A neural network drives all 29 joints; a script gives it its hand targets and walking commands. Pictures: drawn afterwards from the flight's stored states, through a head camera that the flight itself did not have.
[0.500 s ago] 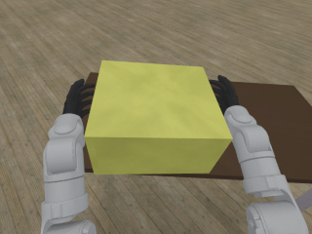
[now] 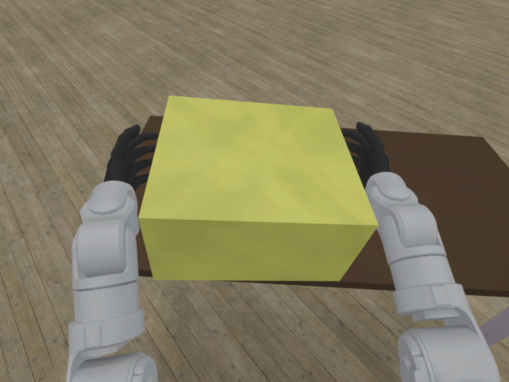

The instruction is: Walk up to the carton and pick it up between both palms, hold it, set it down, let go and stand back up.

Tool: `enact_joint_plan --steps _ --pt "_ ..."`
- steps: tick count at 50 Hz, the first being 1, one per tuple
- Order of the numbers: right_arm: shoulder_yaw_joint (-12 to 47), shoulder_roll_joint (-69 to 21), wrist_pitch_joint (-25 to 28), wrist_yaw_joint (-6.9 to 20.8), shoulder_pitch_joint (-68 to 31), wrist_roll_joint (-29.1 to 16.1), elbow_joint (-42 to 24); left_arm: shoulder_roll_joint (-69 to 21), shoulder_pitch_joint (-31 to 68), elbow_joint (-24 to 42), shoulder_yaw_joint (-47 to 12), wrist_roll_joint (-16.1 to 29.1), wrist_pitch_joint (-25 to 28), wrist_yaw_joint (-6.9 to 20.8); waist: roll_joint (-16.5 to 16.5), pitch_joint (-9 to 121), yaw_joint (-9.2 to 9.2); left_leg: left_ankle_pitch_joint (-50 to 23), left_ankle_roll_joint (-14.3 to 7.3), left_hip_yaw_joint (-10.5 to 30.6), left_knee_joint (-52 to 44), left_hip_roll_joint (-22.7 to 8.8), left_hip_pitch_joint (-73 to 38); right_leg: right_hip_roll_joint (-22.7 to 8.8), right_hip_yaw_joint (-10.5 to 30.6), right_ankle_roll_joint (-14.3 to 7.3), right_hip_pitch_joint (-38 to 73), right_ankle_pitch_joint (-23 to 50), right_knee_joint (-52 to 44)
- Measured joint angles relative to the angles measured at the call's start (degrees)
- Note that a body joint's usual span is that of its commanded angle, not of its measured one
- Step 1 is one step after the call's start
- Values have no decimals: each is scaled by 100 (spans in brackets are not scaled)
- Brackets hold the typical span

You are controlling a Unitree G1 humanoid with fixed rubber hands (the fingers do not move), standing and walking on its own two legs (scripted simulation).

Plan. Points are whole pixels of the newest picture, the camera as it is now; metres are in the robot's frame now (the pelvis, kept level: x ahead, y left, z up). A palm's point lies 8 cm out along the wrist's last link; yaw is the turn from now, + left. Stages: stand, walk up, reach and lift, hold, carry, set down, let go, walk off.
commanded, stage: hold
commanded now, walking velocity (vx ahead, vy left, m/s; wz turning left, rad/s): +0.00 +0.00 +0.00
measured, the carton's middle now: (251, 185) +0.36 +0.01 +0.15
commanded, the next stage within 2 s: none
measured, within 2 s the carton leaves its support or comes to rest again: neither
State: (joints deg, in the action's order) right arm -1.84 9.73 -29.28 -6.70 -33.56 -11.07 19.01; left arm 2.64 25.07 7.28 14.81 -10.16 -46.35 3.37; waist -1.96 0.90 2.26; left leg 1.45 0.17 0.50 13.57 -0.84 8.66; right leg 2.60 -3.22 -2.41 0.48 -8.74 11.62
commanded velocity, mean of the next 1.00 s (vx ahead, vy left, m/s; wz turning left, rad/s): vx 0.00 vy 0.00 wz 0.00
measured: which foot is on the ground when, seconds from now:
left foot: down 0.00-1.00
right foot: down 0.00-1.00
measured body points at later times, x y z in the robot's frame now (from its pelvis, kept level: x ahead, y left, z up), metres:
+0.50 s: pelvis +0.00 +0.00 +0.00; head -0.02 +0.02 +0.45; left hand +0.35 +0.20 +0.18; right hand +0.38 -0.17 +0.18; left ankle +0.07 +0.12 -0.75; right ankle -0.02 -0.09 -0.75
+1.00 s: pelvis +0.00 +0.00 +0.00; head -0.02 +0.02 +0.45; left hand +0.35 +0.19 +0.18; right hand +0.38 -0.17 +0.17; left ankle +0.07 +0.12 -0.75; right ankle -0.02 -0.09 -0.75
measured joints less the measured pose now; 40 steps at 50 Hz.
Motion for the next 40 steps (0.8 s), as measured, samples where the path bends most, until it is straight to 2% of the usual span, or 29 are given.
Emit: enact_joint_plan --steps 8,20,32,40 --pt "26 5 56 -10 51 -18 42 -32 -28 -32 15 0 32 -2 -29 -15 10 20 -4 -31 -5 3 3 -9 29 6 -28 -23 23" --pt "166 111 -73 -70 55 -138 -145 -28 -116 283 -46 -2 -171 -72 -38 19 10 71 -15 -61 21 5 -26 -15 62 20 21 -21 -20" --pt "62 42 -67 -54 -129 -130 12 -20 62 199 68 -46 -194 -9 -32 -28 -34 65 -24 -64 28 7 -74 -18 63 28 71 -2 -31" --pt "39 51 -112 -6 -55 -62 -118 -45 2 264 30 -51 -186 -21 14 -18 -20 58 -34 -74 29 7 -29 -21 72 37 25 18 -39"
